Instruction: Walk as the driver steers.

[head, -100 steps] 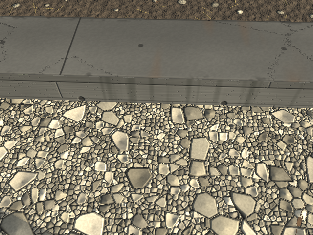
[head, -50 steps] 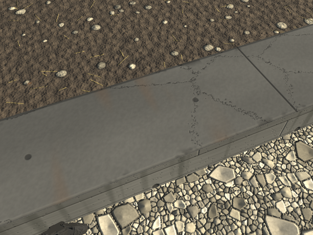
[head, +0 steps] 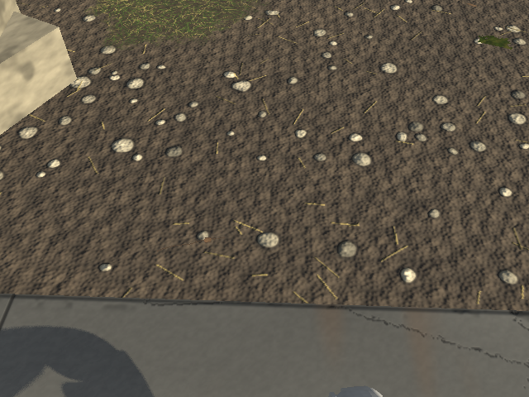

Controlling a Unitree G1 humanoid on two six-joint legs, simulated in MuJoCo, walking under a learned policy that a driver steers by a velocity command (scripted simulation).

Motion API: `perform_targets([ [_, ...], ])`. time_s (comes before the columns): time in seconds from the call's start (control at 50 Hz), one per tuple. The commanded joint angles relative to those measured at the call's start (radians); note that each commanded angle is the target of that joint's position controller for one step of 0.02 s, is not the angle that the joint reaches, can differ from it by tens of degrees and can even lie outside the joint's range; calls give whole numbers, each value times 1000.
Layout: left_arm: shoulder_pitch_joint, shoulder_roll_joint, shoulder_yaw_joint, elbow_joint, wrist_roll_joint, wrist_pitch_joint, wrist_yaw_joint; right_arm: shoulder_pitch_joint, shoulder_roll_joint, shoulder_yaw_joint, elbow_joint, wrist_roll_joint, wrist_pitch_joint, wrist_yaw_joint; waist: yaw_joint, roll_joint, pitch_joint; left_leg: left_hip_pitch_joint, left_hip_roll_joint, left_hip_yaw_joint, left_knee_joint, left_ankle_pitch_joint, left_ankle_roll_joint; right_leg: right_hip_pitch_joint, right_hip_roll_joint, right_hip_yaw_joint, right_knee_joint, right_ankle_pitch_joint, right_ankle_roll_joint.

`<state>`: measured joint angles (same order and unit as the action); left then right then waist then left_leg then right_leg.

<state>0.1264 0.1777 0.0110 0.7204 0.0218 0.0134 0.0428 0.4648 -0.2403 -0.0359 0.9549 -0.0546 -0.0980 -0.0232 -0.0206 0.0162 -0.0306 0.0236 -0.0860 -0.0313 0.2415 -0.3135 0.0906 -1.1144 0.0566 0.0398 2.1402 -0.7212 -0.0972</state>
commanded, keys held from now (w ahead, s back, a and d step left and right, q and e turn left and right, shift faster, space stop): w+e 0.46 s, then w+q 0.38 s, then w+e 0.16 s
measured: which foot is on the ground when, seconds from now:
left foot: down 0.00-0.18, up 0.20-0.68, down 0.70-1.00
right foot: up 0.00-0.14, down 0.16-0.72, up 0.74-1.00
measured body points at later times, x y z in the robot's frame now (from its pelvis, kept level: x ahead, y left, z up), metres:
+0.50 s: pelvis +0.31 -0.11 +0.19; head +0.34 -0.13 +0.63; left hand +0.38 +0.15 +0.06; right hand +0.51 -0.35 +0.13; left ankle +0.53 -0.01 -0.45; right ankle +0.24 -0.14 -0.55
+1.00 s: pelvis +0.63 -0.15 +0.19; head +0.65 -0.15 +0.64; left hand +0.85 +0.03 +0.10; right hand +0.58 -0.42 +0.07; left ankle +0.59 -0.09 -0.55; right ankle +0.69 -0.32 -0.48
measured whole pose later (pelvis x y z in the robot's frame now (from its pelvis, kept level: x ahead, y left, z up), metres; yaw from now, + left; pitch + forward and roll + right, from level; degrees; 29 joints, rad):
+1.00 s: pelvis +0.63 -0.15 +0.19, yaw -12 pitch +1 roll +1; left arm 0.15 0.24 0.01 0.67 0.04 -0.04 -0.02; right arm 0.42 -0.25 -0.04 0.82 -0.01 -0.08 0.01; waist -0.04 -0.05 0.01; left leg -0.07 -0.14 -0.02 0.24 -0.19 0.12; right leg -0.66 -0.09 0.03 0.96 -0.17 0.00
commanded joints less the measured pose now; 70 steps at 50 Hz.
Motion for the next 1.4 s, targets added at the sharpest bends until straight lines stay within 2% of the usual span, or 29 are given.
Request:
perform_targets([
  [0.02, -377, -31, -45, -258, 2, -31, 5, 84, -89, 6, 36, 19, -26, 16, -24, -35, 235, 87, 406, -75, -144, 125, 81, -538, -27, 5, 19, -89, -26],
  [0.06, -424, -60, -80, -349, 10, -12, -18, 85, -71, 31, 84, 51, -1, 4, -6, -17, 237, -182, 302, 41, -302, 252, 65, -236, -71, -168, -314, 9, -18],
  [0.08, -330, -72, -92, -352, 20, 7, -41, 60, -100, 27, 68, 71, 12, -8, 27, -32, 136, -299, 287, 112, -368, 508, 81, 131, -89, -216, -497, 174, -41],
  [0.14, 53, 54, -32, -208, 1, 23, -52, -26, -279, -11, -29, 114, 1, -3, 211, 155, -263, -187, 334, 159, 98, 2009, 104, 757, 64, -280, -704, 236, -73],
  [0.16, 202, 90, -9, -154, 7, 21, -60, -47, -334, -41, -48, 126, 7, 4, 266, 212, -381, -64, 350, 154, 358, 2152, 78, 845, 101, -221, -878, 240, -92],
  [0.18, 289, 199, 33, -98, 25, 7, -75, -34, -315, -46, -85, 105, 2, 7, 281, 124, -425, -157, 307, 122, 738, 1764, 41, 970, 43, 103, -1045, 103, -162],
  [0.2, 291, 324, 70, -47, 4, 17, -60, -109, -185, -27, -156, 67, -11, 60, 227, -234, -386, -526, 20, 87, 1207, 329, -46, 1066, -205, 754, -1507, 188, -300],
  [0.22, 242, 326, 93, -39, -11, 30, -38, -126, -149, -26, -200, 6, -21, 85, 181, -186, -423, -672, -11, -95, 1497, 168, -34, 1097, -230, 1076, -1689, 287, -301],
  [0.28, 156, 154, 62, 91, -8, -37, -37, -256, 25, 27, -330, -4, -11, 32, 26, 45, 23, -896, 66, -87, 1698, 75, -9, 706, -170, 740, -1635, 434, -206],
  [0.32, 130, 55, 36, 138, 18, -67, -45, -231, 53, 42, -358, 3, 20, 12, -47, 5, 47, -967, 82, -86, 1788, 16, 13, 620, -146, 555, -1667, 445, -166],
  [0.36, 64, 105, 46, 118, -2, -87, -51, -201, 40, 53, -378, -4, 50, -2, -127, 52, 95, -877, 140, -68, 1443, 6, -12, 491, -82, 319, -1707, 570, -133],
  [0.42, 121, 145, 55, 107, -22, -118, -47, -347, -52, 31, -429, 0, 56, 3, -52, 28, 89, -738, 164, 52, 998, 210, -71, 517, -31, 222, -1841, 887, -130],
  [0.5, 327, 180, 83, 122, -30, -106, -29, -467, 7, 41, -439, 14, 53, 51, 87, -55, -25, -769, 124, 96, 645, 348, -53, 987, -70, 215, -1903, 1027, -66],
  [0.56, 376, 170, 81, 123, -17, -99, -29, -568, 2, 39, -447, 26, 53, 66, 134, -106, 21, -758, 99, 131, 455, 347, -36, 1157, -110, 193, -1957, 1072, -43],
  [0.68, 346, 229, 88, 102, 14, -103, -3, -308, -118, -20, -335, 41, 51, 31, 7, -144, -69, -375, -5, 136, 210, 188, 42, 1317, -186, 119, -1575, 1646, 32],
  [0.72, 296, 197, 78, 47, 9, -104, -1, -39, -166, -40, -269, 20, 33, 11, -111, -44, -214, 79, 199, -82, 248, 245, 128, 999, -136, 77, -1150, 1180, 19],
  [0.74, 398, 145, 65, 20, -41, -104, -6, -39, -225, -60, -249, 21, 37, 20, -26, 301, -300, 329, 466, -633, 182, 331, 341, 604, 80, -19, -742, 305, 114],
  [0.76, 349, 193, 64, 11, 4, -111, -8, -118, -170, -57, -279, 52, 43, 36, -6, 97, -233, 223, 426, -711, 75, 321, 341, 510, 22, 57, -693, 320, 89],
  [0.82, 110, 200, 56, -72, 13, -118, -35, -159, -114, -46, -270, 46, 27, 29, 7, -87, -7, -49, 313, -416, 29, 428, 258, 457, -75, 66, -803, 425, 92],
  [0.9, 173, 149, 32, -63, 28, -69, -59, -94, -120, -35, -216, 54, -4, 23, 48, 1, 5, -143, 244, -252, -41, 502, 199, 496, -111, 1, -968, 409, 110],
  [0.96, 36, 140, 23, -105, 22, -58, -68, -53, -125, -32, -196, 47, -6, 33, 10, 27, 69, -171, 192, -142, -93, 511, 136, 454, -138, -51, -1158, 556, 100],
  [1.12, -169, 118, 12, -149, -2, -59, -81, 35, -133, -24, -137, 36, -6, 20, -68, 33, 105, 26, 257, -14, -89, 660, 47, 475, -89, -102, -1508, 728, 33],
  [1.22, 82, 175, 44, -79, 15, -63, -65, -18, -180, -30, -127, 26, 17, -12, 69, 66, -39, 92, 274, 81, 323, 1194, 0, 795, 47, -148, -1610, 546, -64],
  [1.24, 237, 209, 63, -40, 29, -70, -58, -44, -188, -30, -145, 31, 20, -15, 146, 50, -113, -58, 262, 110, 541, 1035, -11, 1026, 2, -69, -1652, 571, -109],
  [1.26, 358, 314, 96, -29, 42, -67, -46, -38, -135, -16, -202, 45, 14, -12, 170, -97, -234, -328, 169, 167, 909, 553, -39, 1292, -251, 271, -1647, 574, -208],
  [1.28, 306, 335, 103, -40, 9, -56, -50, 2, -128, -19, -236, 40, 12, -1, 92, -228, -292, -634, -14, 75, 1182, -216, -68, 1426, -430, 743, -1766, 714, -350],
  [1.3, 271, 297, 104, -37, -24, -48, -54, -67, -149, -19, -246, 13, 13, 4, 102, -81, -199, -732, 64, -44, 1199, -133, -67, 1361, -384, 639, -1792, 667, -337],
  [1.34, 205, 225, 83, -25, -17, -47, -51, -141, -130, -9, -274, 21, 4, 18, 43, 12, 4, -709, 136, -26, 1053, -51, -75, 1085, -302, 430, -1861, 736, -259],
  [1.4, 181, 216, 76, -20, -16, -64, -50, -112, -112, -2, -277, -2, 54, 27, -18, -21, 23, -595, 168, -7, 914, -54, -111, 902, -204, 310, -1914, 815, -208],
])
